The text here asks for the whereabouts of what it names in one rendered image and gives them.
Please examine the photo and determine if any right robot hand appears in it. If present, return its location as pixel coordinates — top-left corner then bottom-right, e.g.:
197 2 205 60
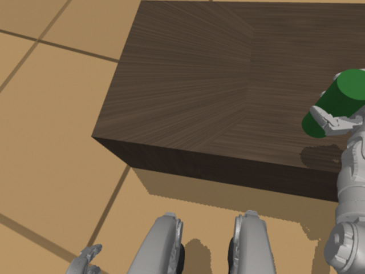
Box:
310 68 365 136

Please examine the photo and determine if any can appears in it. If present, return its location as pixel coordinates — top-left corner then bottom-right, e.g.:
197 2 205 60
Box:
302 69 365 138

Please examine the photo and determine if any right robot arm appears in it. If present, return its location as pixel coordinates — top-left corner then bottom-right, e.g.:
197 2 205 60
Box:
323 131 365 274

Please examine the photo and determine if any left robot hand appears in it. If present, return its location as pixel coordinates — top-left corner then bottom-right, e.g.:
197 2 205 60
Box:
65 244 102 274

